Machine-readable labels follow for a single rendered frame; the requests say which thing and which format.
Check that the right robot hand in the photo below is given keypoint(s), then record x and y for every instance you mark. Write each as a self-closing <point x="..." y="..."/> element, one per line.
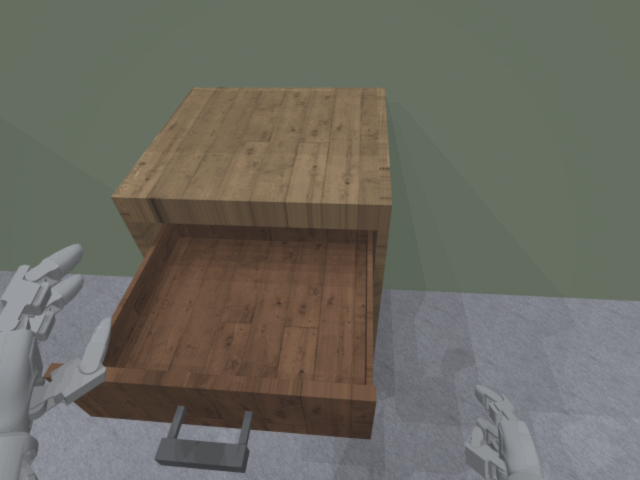
<point x="513" y="449"/>

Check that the drawer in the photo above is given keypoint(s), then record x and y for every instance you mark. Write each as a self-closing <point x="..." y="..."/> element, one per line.
<point x="225" y="319"/>

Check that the left robot forearm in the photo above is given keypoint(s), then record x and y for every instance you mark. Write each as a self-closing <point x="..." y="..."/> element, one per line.
<point x="17" y="452"/>

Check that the handle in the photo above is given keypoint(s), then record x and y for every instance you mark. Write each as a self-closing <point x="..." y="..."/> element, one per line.
<point x="202" y="454"/>

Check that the cabinet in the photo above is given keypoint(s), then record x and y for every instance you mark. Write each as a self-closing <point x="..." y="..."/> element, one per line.
<point x="269" y="157"/>

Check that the left robot hand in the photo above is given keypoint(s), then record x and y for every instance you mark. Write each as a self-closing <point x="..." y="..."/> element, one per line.
<point x="30" y="304"/>

